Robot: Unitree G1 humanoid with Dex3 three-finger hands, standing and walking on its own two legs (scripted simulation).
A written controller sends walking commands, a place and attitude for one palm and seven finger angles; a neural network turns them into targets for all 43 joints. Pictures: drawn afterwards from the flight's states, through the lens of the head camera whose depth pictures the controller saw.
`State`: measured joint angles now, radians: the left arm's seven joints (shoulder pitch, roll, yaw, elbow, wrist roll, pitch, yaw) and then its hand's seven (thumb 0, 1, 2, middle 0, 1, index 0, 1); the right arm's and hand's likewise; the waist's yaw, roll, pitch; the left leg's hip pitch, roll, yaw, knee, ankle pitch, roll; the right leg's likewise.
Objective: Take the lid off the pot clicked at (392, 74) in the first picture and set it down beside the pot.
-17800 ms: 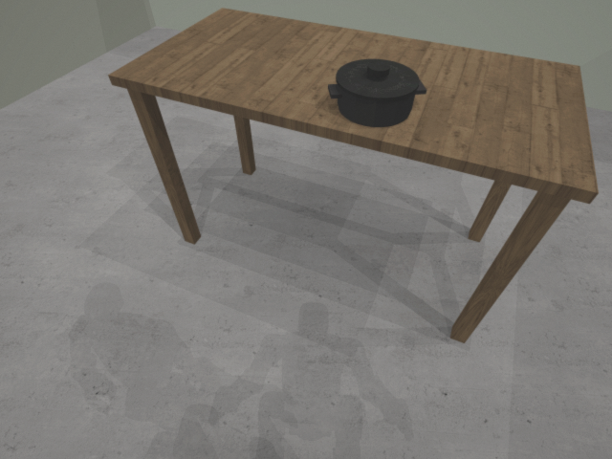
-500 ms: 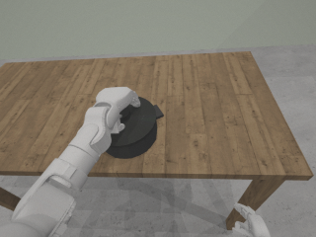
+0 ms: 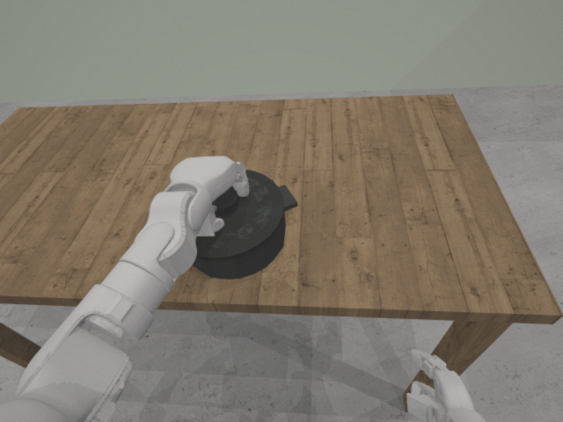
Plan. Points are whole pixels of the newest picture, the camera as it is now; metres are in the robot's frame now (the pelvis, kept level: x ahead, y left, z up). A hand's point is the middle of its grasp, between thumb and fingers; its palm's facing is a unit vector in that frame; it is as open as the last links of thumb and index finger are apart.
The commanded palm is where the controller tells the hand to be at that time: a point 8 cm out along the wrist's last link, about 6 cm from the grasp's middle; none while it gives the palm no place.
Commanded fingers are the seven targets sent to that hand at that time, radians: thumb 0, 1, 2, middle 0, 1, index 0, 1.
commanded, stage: close the fingers and squeeze the knob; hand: left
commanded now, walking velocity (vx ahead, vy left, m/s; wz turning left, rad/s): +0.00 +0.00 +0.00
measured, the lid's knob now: (222, 200) +0.43 +0.12 +0.08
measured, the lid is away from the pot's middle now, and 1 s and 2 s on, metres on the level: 0.00 0.00 0.00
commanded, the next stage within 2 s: lift the lid straight up in 0.94 s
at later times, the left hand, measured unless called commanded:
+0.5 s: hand (215, 206) +0.40 +0.12 +0.11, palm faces -0.27 -0.05 -0.96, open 8.1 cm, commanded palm +0.38 +0.12 +0.17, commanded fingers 0.00 0.30 1.04 -0.74 -0.89 -0.75 -0.90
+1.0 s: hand (216, 204) +0.40 +0.12 +0.11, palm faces -0.28 -0.04 -0.96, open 8.1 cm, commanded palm +0.39 +0.12 +0.17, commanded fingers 0.00 0.49 1.14 -0.85 -0.94 -0.87 -0.95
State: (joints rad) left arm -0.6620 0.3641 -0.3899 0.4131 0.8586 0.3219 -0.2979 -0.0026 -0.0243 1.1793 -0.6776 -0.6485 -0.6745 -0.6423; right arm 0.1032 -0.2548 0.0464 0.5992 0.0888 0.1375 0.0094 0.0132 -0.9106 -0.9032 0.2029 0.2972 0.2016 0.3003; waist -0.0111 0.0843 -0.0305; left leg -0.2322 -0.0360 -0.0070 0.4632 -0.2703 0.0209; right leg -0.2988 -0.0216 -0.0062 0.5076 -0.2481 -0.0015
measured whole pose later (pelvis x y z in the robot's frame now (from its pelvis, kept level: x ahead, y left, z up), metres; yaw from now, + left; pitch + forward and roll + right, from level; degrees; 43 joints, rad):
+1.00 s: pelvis +0.00 +0.00 +0.00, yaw +0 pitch +3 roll +1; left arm -0.72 0.34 -0.41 0.47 0.87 0.34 -0.30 0.01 0.09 0.98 -0.66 -0.85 -0.68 -0.86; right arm 0.12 -0.26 0.05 0.61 0.09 0.14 0.00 0.01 -0.91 -0.90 0.20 0.30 0.20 0.30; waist -0.01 0.08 -0.04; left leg -0.24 -0.04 -0.01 0.46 -0.27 0.02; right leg -0.30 -0.02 -0.01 0.51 -0.25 0.00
